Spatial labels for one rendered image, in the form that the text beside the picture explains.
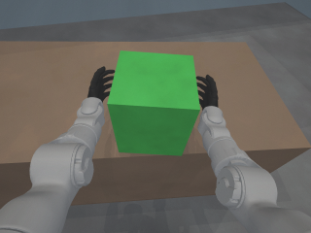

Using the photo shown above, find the robot left upper arm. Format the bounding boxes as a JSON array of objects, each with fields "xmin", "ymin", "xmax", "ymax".
[{"xmin": 0, "ymin": 143, "xmax": 94, "ymax": 233}]

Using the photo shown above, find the carton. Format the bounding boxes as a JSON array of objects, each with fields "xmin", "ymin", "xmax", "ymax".
[{"xmin": 107, "ymin": 50, "xmax": 200, "ymax": 156}]

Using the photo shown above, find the right robot hand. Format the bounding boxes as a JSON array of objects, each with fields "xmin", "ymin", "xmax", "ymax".
[{"xmin": 196, "ymin": 75, "xmax": 219, "ymax": 111}]

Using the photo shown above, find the pedestal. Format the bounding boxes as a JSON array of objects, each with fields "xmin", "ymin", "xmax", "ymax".
[{"xmin": 0, "ymin": 41, "xmax": 311, "ymax": 209}]

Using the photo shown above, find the left robot hand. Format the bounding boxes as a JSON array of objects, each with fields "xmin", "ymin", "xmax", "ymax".
[{"xmin": 87, "ymin": 66, "xmax": 116, "ymax": 103}]

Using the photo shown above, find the robot right forearm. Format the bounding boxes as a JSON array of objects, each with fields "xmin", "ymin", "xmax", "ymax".
[{"xmin": 197, "ymin": 106, "xmax": 278, "ymax": 197}]

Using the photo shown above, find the robot left forearm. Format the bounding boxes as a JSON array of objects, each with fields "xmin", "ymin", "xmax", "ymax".
[{"xmin": 29, "ymin": 97, "xmax": 105, "ymax": 182}]

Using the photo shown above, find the robot right upper arm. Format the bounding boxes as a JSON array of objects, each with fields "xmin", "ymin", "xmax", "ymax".
[{"xmin": 215, "ymin": 164, "xmax": 311, "ymax": 233}]

